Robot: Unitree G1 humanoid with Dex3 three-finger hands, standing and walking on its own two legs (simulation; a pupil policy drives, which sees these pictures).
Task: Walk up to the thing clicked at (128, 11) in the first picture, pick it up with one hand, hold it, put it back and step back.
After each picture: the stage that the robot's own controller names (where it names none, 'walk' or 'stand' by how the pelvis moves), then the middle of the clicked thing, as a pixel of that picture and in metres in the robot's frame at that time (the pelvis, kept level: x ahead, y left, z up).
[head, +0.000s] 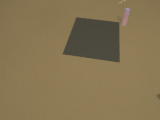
stand; (125, 17) +2.03 -0.61 -0.65
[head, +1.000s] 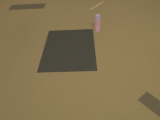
walk; (97, 23) +1.98 -0.05 -0.63
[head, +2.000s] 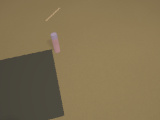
walk; (55, 43) +1.37 +0.39 -0.65
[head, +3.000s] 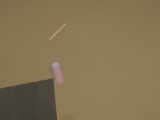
walk; (57, 73) +0.96 +0.33 -0.65
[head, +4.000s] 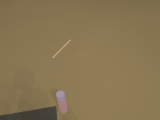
walk; (62, 102) +0.70 +0.23 -0.65
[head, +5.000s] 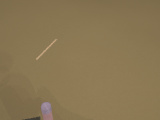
stand; (47, 114) +0.54 +0.23 -0.64
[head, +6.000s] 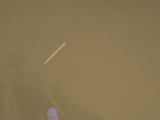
stand; (53, 119) +0.52 +0.21 -0.65
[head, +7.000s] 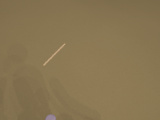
stand; out of the picture +0.45 +0.20 -0.65
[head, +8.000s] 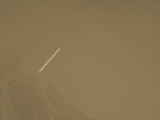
stand; out of the picture +0.44 +0.21 -0.65
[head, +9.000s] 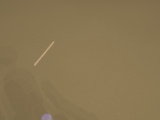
stand; out of the picture +0.45 +0.24 -0.65
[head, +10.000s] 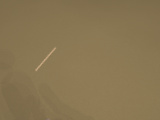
stand; out of the picture +0.44 +0.22 -0.66
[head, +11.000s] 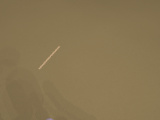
stand; out of the picture +0.44 +0.21 -0.66
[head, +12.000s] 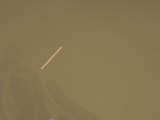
stand; out of the picture +0.44 +0.20 -0.66
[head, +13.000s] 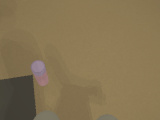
go down; (40, 74) +0.50 +0.21 -0.43
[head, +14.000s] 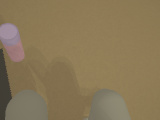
go down; (13, 45) +0.52 +0.26 -0.26
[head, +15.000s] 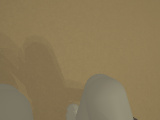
close in; out of the picture +0.51 +0.30 -0.19
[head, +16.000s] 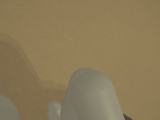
close; out of the picture +0.49 +0.33 -0.16
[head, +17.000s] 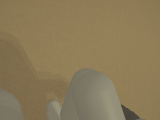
lift; out of the picture +0.43 +0.30 -0.16
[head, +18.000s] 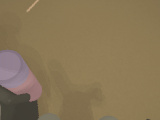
lift; (22, 81) +0.34 +0.19 +0.03
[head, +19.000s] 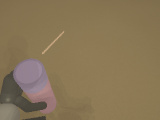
hold; (40, 91) +0.31 +0.14 +0.06
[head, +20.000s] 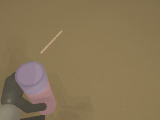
hold; (40, 93) +0.32 +0.14 +0.04
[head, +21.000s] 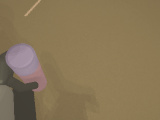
crouch; (31, 72) +0.39 +0.16 -0.02
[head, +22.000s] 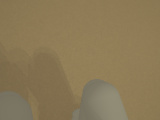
lower; out of the picture +0.49 +0.25 -0.07
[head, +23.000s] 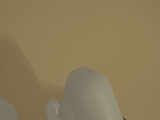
lower; out of the picture +0.45 +0.30 -0.17
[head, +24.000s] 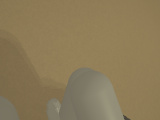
lower; out of the picture +0.46 +0.30 -0.17
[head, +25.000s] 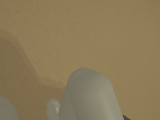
lower; out of the picture +0.46 +0.31 -0.17
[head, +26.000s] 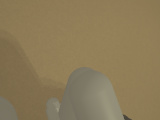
lower; out of the picture +0.46 +0.32 -0.17
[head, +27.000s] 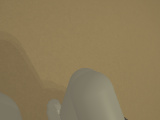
open; out of the picture +0.47 +0.29 -0.17
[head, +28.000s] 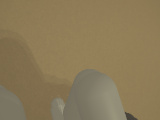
stand; out of the picture +0.46 +0.28 -0.18
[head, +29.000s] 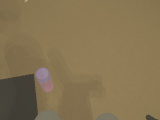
walk; (45, 81) +0.47 +0.19 -0.43
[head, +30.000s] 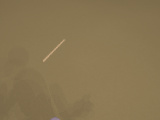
stand; out of the picture +0.42 +0.16 -0.60
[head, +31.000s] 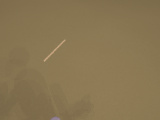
stand; out of the picture +0.43 +0.16 -0.60
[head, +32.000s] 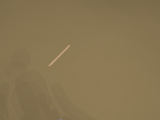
stand; out of the picture +0.44 +0.15 -0.65
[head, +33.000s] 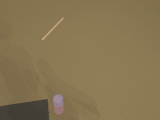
walk; (58, 105) +0.49 +0.11 -0.64
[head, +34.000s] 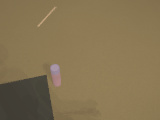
walk; (56, 76) +0.72 +0.21 -0.63
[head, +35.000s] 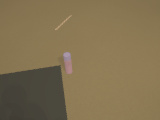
stand; (68, 63) +1.04 +0.21 -0.64
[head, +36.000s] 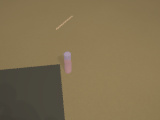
stand; (67, 62) +1.07 +0.17 -0.65
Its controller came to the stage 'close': yes
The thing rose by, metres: 0.67
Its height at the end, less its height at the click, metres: +0.00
